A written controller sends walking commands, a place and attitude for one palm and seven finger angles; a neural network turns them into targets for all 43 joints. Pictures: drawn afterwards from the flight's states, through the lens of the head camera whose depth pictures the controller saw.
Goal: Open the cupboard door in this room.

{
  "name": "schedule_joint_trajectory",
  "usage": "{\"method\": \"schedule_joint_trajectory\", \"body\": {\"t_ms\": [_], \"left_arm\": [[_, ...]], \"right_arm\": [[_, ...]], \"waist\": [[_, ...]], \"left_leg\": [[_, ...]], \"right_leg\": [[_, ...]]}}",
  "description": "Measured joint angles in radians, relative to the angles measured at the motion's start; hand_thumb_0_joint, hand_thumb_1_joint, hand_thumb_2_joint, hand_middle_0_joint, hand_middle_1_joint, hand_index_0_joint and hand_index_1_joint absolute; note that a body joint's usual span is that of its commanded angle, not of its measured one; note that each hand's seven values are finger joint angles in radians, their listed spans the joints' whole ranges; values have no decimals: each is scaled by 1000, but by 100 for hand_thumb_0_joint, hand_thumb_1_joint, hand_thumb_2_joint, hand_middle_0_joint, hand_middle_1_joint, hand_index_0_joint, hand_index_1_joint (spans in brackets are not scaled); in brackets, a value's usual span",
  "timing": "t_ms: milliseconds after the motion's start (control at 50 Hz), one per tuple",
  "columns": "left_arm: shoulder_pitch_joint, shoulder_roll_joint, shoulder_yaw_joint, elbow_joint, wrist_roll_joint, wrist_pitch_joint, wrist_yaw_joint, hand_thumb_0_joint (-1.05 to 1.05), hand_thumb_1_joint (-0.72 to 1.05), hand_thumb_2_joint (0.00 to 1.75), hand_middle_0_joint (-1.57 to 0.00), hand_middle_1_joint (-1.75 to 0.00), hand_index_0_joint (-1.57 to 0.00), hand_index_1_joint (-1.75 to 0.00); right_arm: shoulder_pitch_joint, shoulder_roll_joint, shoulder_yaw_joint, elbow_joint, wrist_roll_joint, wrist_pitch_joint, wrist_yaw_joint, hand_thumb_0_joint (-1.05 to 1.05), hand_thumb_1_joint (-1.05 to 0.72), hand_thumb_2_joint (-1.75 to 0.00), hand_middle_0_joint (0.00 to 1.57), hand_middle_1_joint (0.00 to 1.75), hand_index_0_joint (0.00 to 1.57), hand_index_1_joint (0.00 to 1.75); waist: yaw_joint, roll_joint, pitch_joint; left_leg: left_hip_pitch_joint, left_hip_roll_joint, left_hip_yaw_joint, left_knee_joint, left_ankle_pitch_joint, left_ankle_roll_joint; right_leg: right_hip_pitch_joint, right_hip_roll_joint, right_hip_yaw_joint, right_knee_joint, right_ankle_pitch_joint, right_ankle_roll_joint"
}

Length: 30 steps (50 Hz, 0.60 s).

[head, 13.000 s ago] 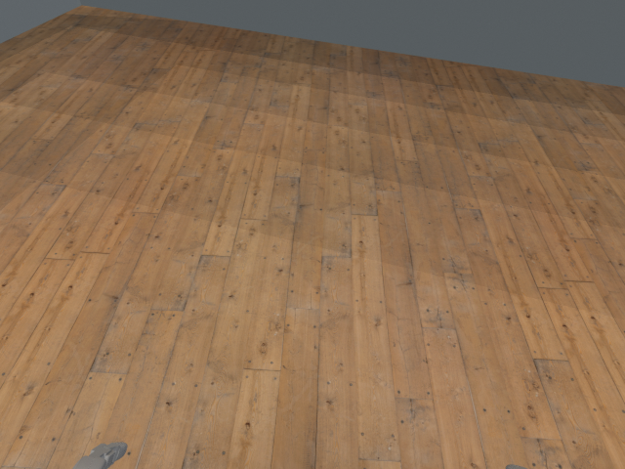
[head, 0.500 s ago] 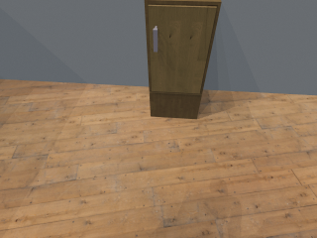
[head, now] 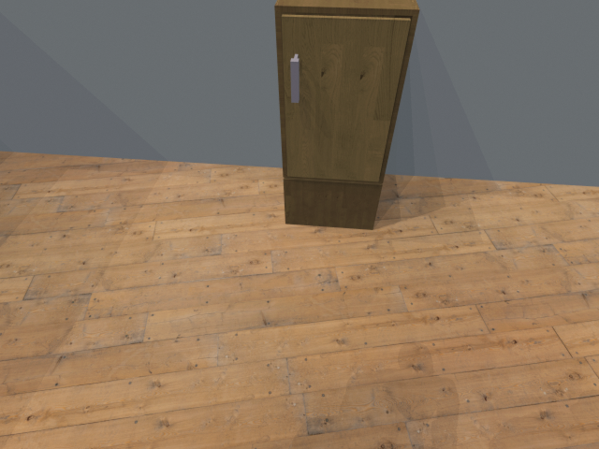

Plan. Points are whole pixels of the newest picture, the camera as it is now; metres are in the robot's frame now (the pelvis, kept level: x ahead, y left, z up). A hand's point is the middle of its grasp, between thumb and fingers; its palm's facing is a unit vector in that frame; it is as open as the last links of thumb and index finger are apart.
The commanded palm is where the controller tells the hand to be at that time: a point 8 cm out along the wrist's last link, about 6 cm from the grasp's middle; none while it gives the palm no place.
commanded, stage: look at it before walking up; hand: left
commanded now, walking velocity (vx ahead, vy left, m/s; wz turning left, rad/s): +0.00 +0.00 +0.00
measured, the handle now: (295, 78) +1.16 +0.08 -0.04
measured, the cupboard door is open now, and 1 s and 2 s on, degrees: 0 0 0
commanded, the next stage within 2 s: walk to a spot facing it in 0.34 s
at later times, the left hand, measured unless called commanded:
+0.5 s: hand out of the picture -0.01 +0.16 -0.17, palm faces +0.05 -0.98 -0.17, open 7.3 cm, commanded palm none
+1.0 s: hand out of the picture +0.16 +0.24 -0.18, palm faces -0.13 -0.98 -0.18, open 7.4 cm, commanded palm none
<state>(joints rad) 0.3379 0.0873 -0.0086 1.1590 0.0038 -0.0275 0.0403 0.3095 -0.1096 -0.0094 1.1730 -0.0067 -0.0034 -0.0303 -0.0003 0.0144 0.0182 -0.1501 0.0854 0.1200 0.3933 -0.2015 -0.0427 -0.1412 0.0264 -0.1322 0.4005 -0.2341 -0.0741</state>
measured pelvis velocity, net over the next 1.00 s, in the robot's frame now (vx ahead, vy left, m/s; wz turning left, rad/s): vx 0.12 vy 0.05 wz -0.18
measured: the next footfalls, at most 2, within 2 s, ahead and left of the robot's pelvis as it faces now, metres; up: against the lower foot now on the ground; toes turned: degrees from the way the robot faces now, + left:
right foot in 1.26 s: +0.36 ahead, -0.13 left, +0.00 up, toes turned -27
left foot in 1.72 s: +0.47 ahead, +0.05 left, +0.00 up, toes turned -7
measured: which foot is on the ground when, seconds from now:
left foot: down 0.00-1.00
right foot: down 0.00-0.80, up 0.82-1.00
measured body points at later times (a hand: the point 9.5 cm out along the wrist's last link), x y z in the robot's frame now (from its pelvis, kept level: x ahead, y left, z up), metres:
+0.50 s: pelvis +0.01 +0.01 +0.00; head +0.01 +0.00 +0.45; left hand -0.01 +0.21 -0.16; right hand -0.02 -0.19 -0.17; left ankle +0.00 +0.14 -0.74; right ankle +0.00 -0.06 -0.74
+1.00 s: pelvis +0.12 +0.05 +0.00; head +0.14 +0.06 +0.45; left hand +0.17 +0.29 -0.16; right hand +0.04 -0.15 -0.15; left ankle +0.06 +0.16 -0.74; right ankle +0.09 -0.08 -0.65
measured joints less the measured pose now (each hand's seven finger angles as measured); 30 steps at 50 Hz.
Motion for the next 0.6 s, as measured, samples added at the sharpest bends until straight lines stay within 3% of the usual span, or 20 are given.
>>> {"method": "schedule_joint_trajectory", "body": {"t_ms": [500,600], "left_arm": [[-24,21,5,-12,0,-1,-3,0,91,90,-20,-30,-20,-30],[4,19,27,-16,6,9,-17,0,91,90,-20,-30,-20,-30]], "right_arm": [[4,3,4,2,-1,-8,2,0,-91,-90,20,30,20,30],[18,-9,-11,-10,-9,4,12,0,-91,-90,20,30,20,30]], "waist": [[-1,-2,13],[11,5,-11]], "left_leg": [[9,-8,7,-4,-9,7],[-28,8,10,108,-122,23]], "right_leg": [[4,-7,8,2,-8,8],[-4,7,21,31,-35,5]]}}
